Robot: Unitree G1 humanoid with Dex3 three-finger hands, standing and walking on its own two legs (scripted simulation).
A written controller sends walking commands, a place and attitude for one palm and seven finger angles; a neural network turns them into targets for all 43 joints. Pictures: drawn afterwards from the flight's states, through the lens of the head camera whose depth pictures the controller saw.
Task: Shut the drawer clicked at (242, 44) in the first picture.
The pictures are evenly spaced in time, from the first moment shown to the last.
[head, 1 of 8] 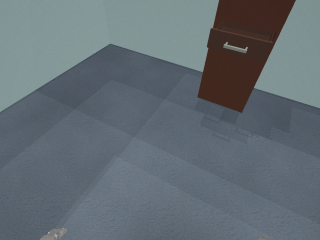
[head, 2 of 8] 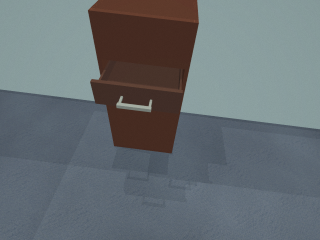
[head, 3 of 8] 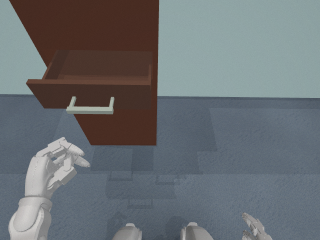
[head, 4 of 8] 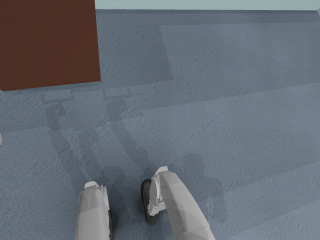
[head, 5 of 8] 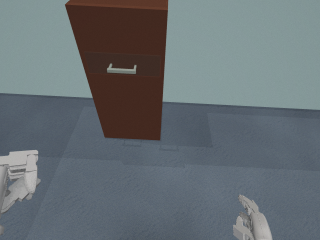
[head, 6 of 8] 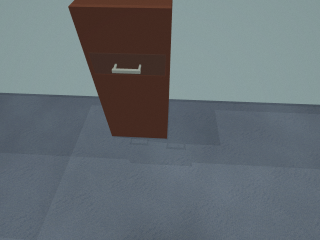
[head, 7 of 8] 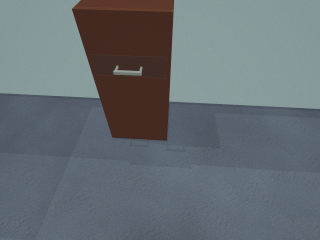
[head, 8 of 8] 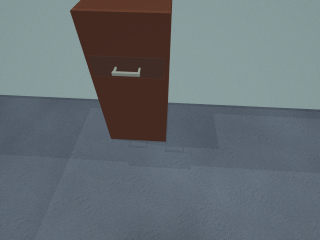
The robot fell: no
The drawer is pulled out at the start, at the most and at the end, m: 0.17 0.17 0.00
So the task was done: yes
